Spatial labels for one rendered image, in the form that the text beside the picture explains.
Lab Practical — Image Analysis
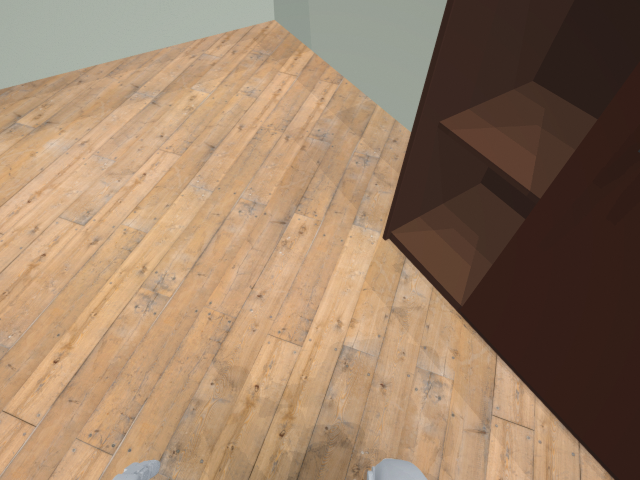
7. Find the robot left hand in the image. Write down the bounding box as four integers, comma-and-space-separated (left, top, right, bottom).
113, 460, 160, 480

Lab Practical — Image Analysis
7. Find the wardrobe door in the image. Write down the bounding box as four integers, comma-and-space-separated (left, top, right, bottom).
460, 62, 640, 480

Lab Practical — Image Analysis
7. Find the right robot thigh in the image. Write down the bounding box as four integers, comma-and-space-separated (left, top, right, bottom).
367, 459, 427, 480

